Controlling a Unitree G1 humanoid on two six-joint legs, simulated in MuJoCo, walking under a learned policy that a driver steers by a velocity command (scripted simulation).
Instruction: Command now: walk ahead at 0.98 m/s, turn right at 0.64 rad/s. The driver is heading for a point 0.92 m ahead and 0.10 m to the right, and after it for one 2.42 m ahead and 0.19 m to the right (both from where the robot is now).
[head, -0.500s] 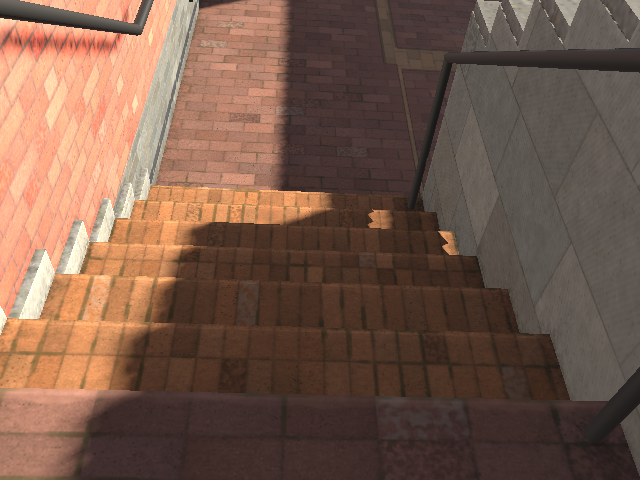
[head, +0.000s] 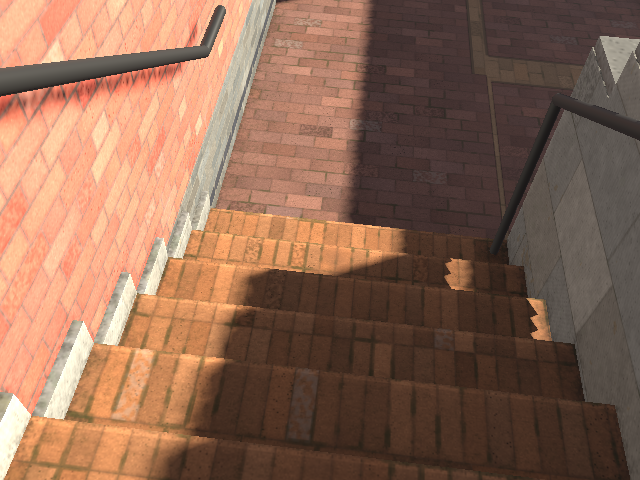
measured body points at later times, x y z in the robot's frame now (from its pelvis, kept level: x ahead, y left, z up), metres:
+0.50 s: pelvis +0.45 +0.04 -0.18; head +0.44 +0.03 +0.27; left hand +0.60 +0.30 -0.30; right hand +0.40 -0.23 -0.31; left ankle +0.43 +0.16 -0.91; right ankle +0.31 -0.04 -0.66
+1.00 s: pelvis +0.84 -0.09 -0.39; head +0.87 -0.09 +0.06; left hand +0.93 +0.13 -0.54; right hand +0.77 -0.31 -0.54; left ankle +1.01 +0.01 -1.07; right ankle +0.74 -0.13 -1.08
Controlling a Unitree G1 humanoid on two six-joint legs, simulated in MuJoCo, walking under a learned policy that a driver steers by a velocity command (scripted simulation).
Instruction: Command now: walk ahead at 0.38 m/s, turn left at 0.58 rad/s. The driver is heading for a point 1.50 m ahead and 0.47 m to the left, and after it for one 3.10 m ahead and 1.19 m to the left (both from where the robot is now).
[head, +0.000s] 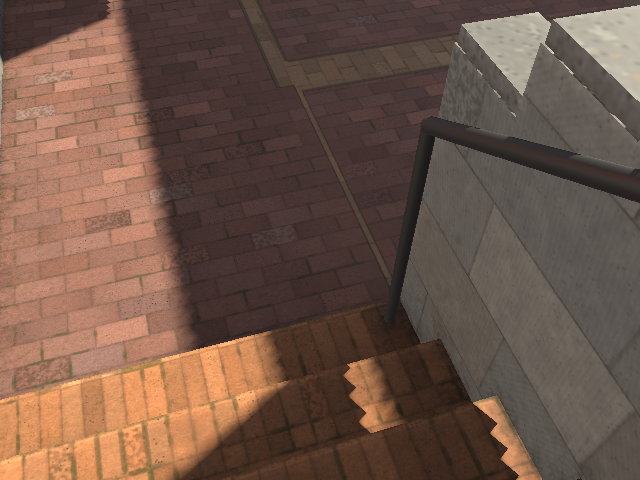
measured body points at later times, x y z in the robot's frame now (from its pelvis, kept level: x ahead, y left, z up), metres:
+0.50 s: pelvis +0.28 +0.03 -0.23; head +0.30 +0.02 +0.22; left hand +0.40 +0.31 -0.30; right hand +0.34 -0.21 -0.37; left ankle +0.17 +0.11 -0.87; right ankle +0.41 -0.08 -0.88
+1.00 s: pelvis +0.55 +0.06 -0.41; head +0.57 +0.04 +0.04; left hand +0.35 +0.26 -0.52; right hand +0.86 -0.08 -0.48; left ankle +0.52 +0.28 -1.01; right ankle +0.64 +0.01 -1.05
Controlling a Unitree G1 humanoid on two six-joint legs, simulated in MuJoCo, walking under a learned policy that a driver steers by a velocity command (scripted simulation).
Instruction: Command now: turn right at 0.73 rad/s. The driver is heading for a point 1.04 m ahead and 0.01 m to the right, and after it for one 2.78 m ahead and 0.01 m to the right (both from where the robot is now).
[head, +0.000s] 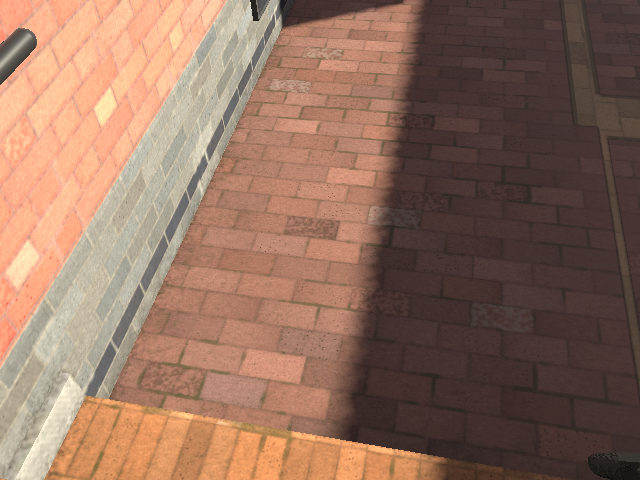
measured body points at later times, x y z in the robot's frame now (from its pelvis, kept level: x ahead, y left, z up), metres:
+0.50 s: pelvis +0.22 +0.03 -0.09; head +0.23 +0.03 +0.36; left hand +0.38 +0.24 -0.22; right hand +0.07 -0.20 -0.22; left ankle +0.22 +0.13 -0.82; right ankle +0.31 -0.16 -0.70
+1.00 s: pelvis +0.49 -0.16 -0.26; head +0.51 -0.18 +0.18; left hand +0.71 +0.05 -0.35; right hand +0.37 -0.41 -0.40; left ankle +0.34 +0.03 -0.73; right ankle +0.44 -0.30 -1.00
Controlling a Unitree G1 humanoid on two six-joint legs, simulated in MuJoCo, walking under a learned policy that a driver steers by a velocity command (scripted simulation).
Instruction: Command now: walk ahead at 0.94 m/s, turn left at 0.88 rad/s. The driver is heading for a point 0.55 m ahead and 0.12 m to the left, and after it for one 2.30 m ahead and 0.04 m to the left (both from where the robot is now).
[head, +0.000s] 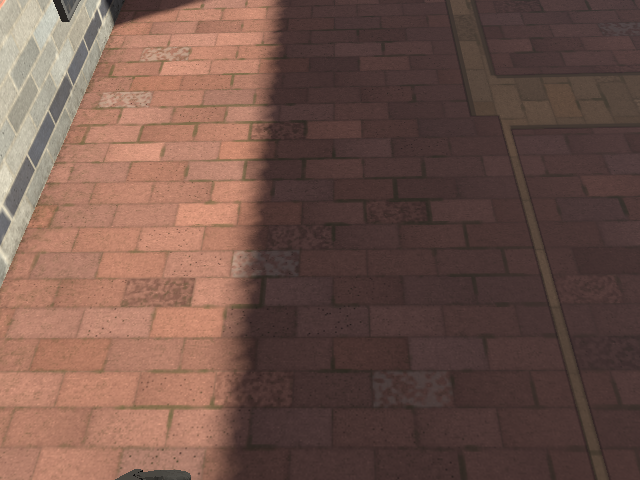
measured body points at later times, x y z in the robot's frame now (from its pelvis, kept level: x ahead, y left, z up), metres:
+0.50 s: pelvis +0.30 +0.00 -0.21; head +0.34 +0.02 +0.23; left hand +0.39 +0.29 -0.30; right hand +0.45 -0.21 -0.36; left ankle +0.29 +0.02 -0.92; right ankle +0.48 -0.14 -0.81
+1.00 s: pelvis +0.46 +0.00 -0.19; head +0.49 +0.04 +0.26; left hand +0.43 +0.30 -0.32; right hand +0.71 -0.17 -0.28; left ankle +0.41 +0.08 -0.92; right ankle +0.59 -0.08 -0.90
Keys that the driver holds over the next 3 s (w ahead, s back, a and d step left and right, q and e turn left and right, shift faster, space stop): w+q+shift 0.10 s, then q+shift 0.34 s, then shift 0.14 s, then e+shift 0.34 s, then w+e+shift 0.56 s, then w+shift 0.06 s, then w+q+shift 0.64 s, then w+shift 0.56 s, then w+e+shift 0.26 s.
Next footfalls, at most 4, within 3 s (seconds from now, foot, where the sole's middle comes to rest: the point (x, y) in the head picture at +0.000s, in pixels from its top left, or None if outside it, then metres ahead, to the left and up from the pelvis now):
0.30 left None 0.33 0.04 -0.96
0.66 right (330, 442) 0.63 -0.04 -0.96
0.94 left None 0.44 0.10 -0.96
1.42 right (343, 362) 0.84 -0.11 -0.96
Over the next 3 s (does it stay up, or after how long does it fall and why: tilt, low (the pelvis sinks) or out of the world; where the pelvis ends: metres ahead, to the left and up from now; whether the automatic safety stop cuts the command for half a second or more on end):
stays up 2.16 0.06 -0.18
